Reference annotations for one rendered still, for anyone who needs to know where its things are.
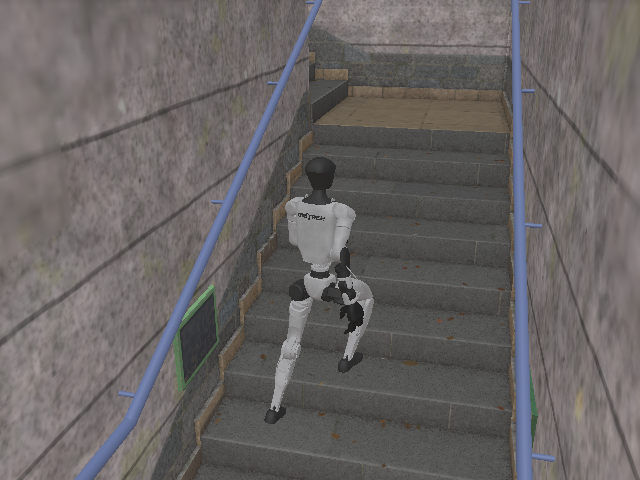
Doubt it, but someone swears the robot thigh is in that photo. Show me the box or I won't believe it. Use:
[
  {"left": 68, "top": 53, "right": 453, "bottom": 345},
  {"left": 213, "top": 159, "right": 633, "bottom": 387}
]
[
  {"left": 284, "top": 279, "right": 313, "bottom": 360},
  {"left": 327, "top": 278, "right": 373, "bottom": 309}
]

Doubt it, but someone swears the robot left upper arm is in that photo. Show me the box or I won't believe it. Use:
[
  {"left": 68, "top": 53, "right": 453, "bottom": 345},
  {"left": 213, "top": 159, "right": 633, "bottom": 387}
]
[{"left": 285, "top": 197, "right": 304, "bottom": 246}]

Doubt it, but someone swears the right robot forearm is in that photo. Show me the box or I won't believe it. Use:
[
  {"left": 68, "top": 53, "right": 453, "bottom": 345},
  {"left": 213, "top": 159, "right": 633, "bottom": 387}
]
[{"left": 334, "top": 247, "right": 357, "bottom": 305}]

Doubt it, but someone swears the robot right upper arm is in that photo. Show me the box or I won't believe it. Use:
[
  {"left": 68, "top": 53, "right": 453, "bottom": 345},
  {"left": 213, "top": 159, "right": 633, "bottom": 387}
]
[{"left": 330, "top": 202, "right": 356, "bottom": 262}]

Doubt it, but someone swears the robot right thigh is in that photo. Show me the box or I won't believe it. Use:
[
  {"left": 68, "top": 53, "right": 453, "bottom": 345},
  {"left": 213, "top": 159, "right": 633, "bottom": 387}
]
[{"left": 327, "top": 278, "right": 373, "bottom": 309}]

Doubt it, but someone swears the robot left thigh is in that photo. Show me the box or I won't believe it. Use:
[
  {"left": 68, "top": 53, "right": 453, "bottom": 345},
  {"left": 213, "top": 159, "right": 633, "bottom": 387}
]
[{"left": 284, "top": 279, "right": 313, "bottom": 360}]

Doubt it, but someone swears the robot right hand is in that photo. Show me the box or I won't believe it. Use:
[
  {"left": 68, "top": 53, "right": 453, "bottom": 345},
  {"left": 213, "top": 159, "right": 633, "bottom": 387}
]
[{"left": 340, "top": 301, "right": 364, "bottom": 334}]

